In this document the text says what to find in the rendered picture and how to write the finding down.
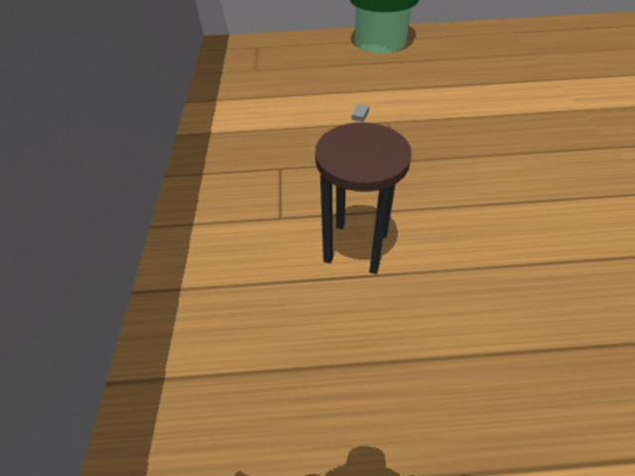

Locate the stool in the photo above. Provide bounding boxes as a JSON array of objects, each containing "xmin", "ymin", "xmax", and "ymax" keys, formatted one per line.
[{"xmin": 316, "ymin": 122, "xmax": 412, "ymax": 275}]

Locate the potted plant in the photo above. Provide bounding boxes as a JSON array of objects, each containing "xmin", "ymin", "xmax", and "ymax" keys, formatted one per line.
[{"xmin": 350, "ymin": 0, "xmax": 419, "ymax": 54}]

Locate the small box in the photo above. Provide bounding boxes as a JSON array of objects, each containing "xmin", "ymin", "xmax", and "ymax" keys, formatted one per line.
[{"xmin": 351, "ymin": 104, "xmax": 369, "ymax": 122}]

